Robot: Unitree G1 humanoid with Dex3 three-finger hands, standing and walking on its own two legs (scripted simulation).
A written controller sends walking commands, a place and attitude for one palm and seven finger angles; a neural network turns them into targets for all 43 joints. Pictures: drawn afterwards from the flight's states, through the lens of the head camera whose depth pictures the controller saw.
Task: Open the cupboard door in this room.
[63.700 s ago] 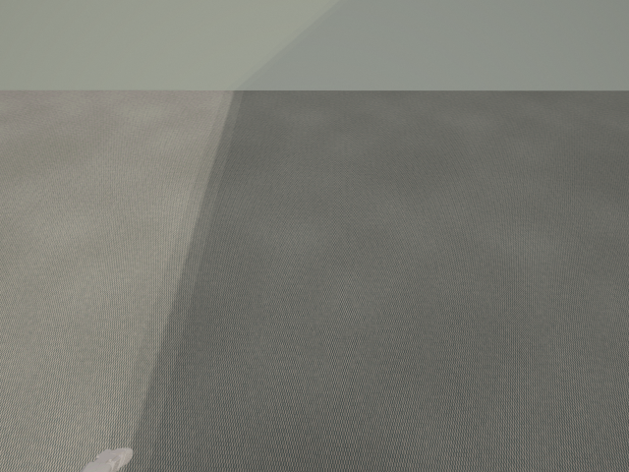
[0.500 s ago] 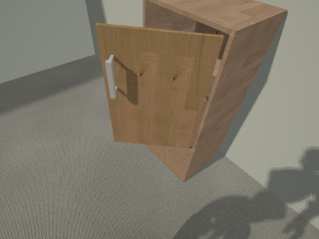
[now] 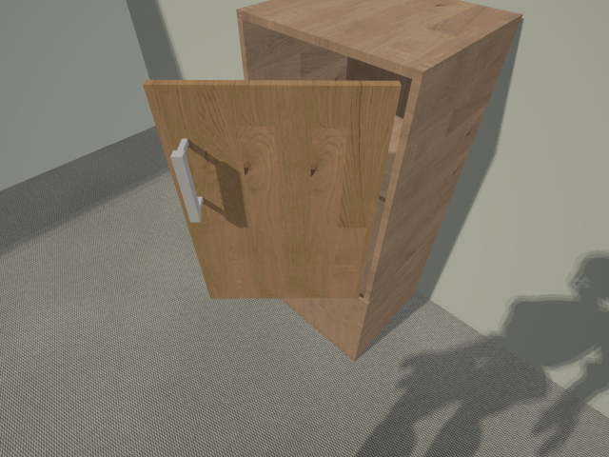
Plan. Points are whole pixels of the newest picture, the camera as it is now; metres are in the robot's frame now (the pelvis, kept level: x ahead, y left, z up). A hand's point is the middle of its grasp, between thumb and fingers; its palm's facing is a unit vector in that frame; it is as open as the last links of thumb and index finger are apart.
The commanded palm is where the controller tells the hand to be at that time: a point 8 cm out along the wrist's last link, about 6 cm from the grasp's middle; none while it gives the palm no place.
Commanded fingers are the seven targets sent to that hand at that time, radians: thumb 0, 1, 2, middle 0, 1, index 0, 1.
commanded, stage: come to a stop and stand still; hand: left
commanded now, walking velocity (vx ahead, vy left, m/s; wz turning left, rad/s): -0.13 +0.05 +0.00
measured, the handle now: (190, 181) +0.56 +0.22 +0.05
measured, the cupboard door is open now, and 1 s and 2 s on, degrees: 44 44 44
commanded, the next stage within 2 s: look again from close up in 1.48 s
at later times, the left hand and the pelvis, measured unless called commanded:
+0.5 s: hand out of the picture +0.03 +0.19 -0.18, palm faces +0.04 -0.97 -0.22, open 7.4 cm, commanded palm none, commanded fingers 0.00 0.90 0.90 -0.20 -0.30 -0.20 -0.30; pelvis +0.02 +0.01 -0.01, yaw -1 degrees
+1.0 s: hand out of the picture -0.01 +0.16 -0.17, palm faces +0.04 -0.98 -0.17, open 7.3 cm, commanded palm none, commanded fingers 0.00 0.90 0.90 -0.20 -0.30 -0.20 -0.30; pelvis -0.03 -0.01 +0.00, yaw +0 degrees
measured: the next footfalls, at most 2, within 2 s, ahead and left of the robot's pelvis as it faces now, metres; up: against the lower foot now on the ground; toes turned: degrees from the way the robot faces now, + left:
right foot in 0.54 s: +0.04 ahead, -0.11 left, +0.00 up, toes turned +0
